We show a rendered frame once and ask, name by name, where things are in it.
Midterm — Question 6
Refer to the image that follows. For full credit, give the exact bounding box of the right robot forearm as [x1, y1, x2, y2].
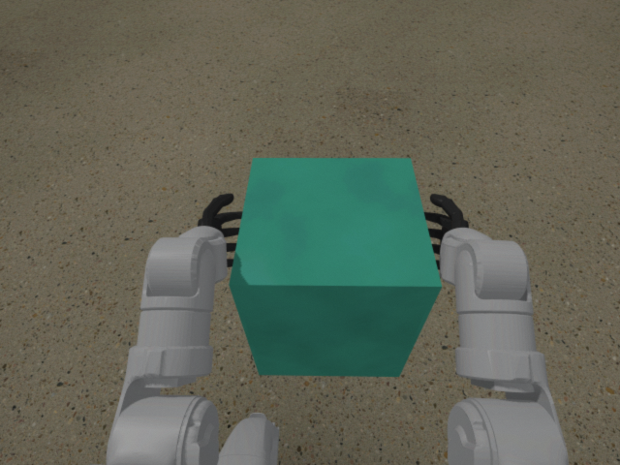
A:
[440, 228, 569, 465]

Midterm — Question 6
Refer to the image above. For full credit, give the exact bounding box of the left robot forearm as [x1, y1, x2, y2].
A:
[107, 226, 228, 464]

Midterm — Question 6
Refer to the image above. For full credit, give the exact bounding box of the robot right upper arm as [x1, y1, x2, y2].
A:
[448, 397, 568, 465]

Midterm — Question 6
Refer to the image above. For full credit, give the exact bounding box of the robot right hand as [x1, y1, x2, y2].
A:
[424, 194, 469, 270]

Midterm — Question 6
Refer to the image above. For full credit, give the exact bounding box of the carton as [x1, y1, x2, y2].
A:
[229, 158, 442, 377]

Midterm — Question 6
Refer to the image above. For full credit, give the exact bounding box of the robot left upper arm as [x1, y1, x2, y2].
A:
[91, 394, 219, 465]

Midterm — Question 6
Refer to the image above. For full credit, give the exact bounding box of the left robot thigh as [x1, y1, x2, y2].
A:
[217, 418, 279, 465]

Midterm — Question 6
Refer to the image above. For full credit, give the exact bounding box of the robot left hand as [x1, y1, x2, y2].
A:
[198, 194, 243, 267]

